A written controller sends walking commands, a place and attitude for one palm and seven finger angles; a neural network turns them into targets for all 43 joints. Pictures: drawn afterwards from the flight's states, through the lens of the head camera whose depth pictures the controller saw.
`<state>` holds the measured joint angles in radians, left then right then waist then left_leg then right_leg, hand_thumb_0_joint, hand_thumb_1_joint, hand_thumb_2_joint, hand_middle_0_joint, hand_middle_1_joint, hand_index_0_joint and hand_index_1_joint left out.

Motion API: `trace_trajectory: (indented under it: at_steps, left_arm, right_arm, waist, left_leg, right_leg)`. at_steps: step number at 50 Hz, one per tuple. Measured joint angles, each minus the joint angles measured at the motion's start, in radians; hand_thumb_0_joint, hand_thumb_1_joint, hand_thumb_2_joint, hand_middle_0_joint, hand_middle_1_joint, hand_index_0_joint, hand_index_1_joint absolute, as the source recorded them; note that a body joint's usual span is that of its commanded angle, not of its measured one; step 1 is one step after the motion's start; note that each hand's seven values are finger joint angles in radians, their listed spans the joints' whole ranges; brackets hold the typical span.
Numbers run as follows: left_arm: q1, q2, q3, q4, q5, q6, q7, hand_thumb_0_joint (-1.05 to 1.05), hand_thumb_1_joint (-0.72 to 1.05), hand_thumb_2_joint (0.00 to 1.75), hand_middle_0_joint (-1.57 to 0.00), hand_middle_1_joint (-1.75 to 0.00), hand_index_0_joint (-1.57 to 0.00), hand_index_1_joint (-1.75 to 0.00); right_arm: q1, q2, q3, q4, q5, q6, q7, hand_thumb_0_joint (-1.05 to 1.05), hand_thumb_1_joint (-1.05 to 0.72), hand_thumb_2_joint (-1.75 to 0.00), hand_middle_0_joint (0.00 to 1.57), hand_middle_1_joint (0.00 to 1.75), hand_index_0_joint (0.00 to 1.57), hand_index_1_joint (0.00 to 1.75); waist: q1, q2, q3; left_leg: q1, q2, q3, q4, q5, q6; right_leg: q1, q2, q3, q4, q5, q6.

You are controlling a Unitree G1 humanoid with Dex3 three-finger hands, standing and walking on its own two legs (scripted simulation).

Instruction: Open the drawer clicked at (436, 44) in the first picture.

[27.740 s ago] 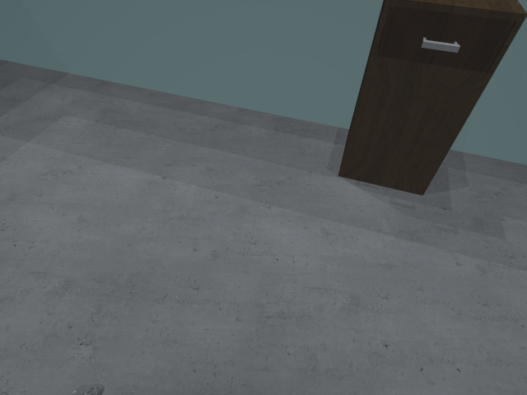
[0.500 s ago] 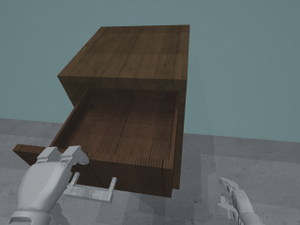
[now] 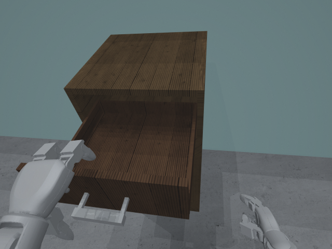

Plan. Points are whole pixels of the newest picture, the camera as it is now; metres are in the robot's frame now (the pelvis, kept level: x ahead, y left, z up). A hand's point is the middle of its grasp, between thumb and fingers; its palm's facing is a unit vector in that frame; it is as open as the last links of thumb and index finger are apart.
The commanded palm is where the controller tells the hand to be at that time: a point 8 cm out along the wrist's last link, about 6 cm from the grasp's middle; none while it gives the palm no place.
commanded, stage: draw the hand back to the body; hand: left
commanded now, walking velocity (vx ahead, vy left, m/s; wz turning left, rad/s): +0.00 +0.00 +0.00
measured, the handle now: (102, 207) +0.20 +0.20 +0.01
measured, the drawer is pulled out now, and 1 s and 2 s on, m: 0.29 0.29 0.29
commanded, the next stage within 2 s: step back with the hand held close in 1.60 s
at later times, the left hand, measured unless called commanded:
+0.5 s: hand (56, 195) +0.16 +0.23 +0.15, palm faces +0.08 -0.09 -0.99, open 13.8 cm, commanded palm +0.13 +0.23 +0.20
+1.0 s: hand (61, 168) +0.20 +0.22 +0.19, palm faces +0.38 -0.84 -0.39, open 12.2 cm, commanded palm +0.13 +0.26 +0.20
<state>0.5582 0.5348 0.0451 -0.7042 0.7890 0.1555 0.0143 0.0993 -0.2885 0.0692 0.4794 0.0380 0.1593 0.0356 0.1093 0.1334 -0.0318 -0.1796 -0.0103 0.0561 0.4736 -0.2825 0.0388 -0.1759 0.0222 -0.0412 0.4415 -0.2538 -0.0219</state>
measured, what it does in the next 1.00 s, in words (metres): stands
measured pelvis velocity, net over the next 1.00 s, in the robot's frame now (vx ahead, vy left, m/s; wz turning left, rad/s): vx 0.01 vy -0.01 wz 0.02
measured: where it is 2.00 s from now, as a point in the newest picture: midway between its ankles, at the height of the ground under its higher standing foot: outside the picture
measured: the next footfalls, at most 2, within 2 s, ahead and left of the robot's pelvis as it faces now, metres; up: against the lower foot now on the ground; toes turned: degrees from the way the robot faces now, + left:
none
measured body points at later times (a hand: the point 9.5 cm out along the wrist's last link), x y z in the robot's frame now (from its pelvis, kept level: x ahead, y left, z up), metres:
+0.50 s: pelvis +0.00 -0.01 +0.00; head +0.00 -0.05 +0.45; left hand +0.15 +0.23 +0.20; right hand +0.22 -0.22 -0.09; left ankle -0.02 +0.09 -0.74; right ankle -0.01 -0.10 -0.74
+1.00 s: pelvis +0.01 -0.01 +0.00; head +0.00 -0.02 +0.45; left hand +0.17 +0.26 +0.21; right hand +0.20 -0.21 -0.08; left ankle -0.02 +0.09 -0.74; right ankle -0.01 -0.10 -0.74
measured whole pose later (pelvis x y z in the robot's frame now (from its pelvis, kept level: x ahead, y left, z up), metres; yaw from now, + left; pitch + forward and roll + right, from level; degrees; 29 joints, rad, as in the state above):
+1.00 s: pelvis +0.01 -0.01 +0.00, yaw +1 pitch -3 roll -1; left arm 0.53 0.34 0.28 -0.60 -0.06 -0.13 0.10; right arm 0.20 -0.20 0.04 0.62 0.00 -0.14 -0.05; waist 0.05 0.05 0.02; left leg -0.10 -0.01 0.03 0.44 -0.29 0.03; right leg -0.08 0.02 -0.06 0.40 -0.26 -0.03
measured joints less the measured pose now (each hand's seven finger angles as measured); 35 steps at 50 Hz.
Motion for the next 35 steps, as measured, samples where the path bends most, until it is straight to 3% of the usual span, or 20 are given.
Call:
trace_trajectory:
  at_steps: [8,20,31,33,34,35]
  left_arm:
    - [0.000,0.018,0.028,0.036,-0.002,-0.037,0.007,0.00,-0.49,0.30,-0.32,-1.20,-0.32,-1.20]
    - [0.028,0.068,0.122,0.071,-0.069,-0.088,-0.004,0.00,-0.49,0.30,-0.32,-1.20,-0.32,-1.20]
    - [0.042,0.082,0.154,0.079,-0.076,-0.128,0.021,0.00,-0.49,0.30,-0.32,-1.20,-0.32,-1.20]
    - [0.034,0.005,0.180,0.099,-0.380,-0.168,0.035,0.00,-0.49,0.31,-0.32,-1.19,-0.32,-1.20]
    - [0.033,-0.045,0.189,0.110,-0.505,-0.192,0.046,0.00,-0.48,0.31,-0.32,-1.19,-0.32,-1.19]
    - [0.032,-0.091,0.191,0.116,-0.596,-0.210,0.056,0.00,-0.48,0.31,-0.32,-1.18,-0.32,-1.19]
  right_arm:
    - [0.019,-0.006,-0.009,0.014,-0.009,-0.013,-0.020,0.01,-0.91,-0.89,0.20,0.30,0.20,0.30]
    - [0.029,-0.010,-0.019,0.022,-0.006,-0.040,-0.041,0.01,-0.91,-0.89,0.20,0.30,0.20,0.30]
    - [0.036,-0.008,-0.034,0.033,-0.008,-0.051,-0.047,0.01,-0.91,-0.89,0.20,0.30,0.20,0.30]
    - [0.031,0.010,-0.040,0.041,-0.008,-0.100,-0.060,0.01,-0.91,-0.89,0.20,0.30,0.20,0.30]
    - [0.031,0.026,-0.041,0.050,-0.009,-0.135,-0.070,0.01,-0.91,-0.89,0.20,0.30,0.20,0.30]
    - [0.039,0.041,-0.040,0.058,-0.011,-0.168,-0.080,0.01,-0.91,-0.89,0.20,0.30,0.20,0.30]
  waist:
    - [0.004,-0.006,0.004]
    - [-0.013,-0.008,0.014]
    - [-0.006,-0.012,0.014]
    - [-0.026,-0.013,0.042]
    - [-0.035,-0.020,0.052]
    - [-0.041,-0.030,0.057]
  left_leg:
    - [-0.005,0.007,-0.012,0.009,0.000,-0.009]
    - [-0.015,0.015,-0.018,0.019,-0.002,-0.016]
    - [-0.029,0.008,-0.019,0.030,-0.007,-0.009]
    - [-0.009,0.002,-0.023,0.024,-0.005,-0.005]
    - [0.002,-0.001,-0.022,0.018,-0.004,-0.004]
    - [0.012,-0.002,-0.022,0.012,-0.003,-0.004]
  right_leg:
    - [0.000,0.007,-0.012,0.003,-0.002,-0.010]
    - [-0.004,0.014,-0.018,0.005,-0.001,-0.017]
    - [-0.016,0.007,-0.019,0.013,-0.004,-0.009]
    - [0.004,0.002,-0.023,0.011,-0.006,-0.008]
    - [0.012,-0.001,-0.022,0.013,-0.008,-0.007]
    - [0.020,-0.002,-0.022,0.011,-0.010,-0.007]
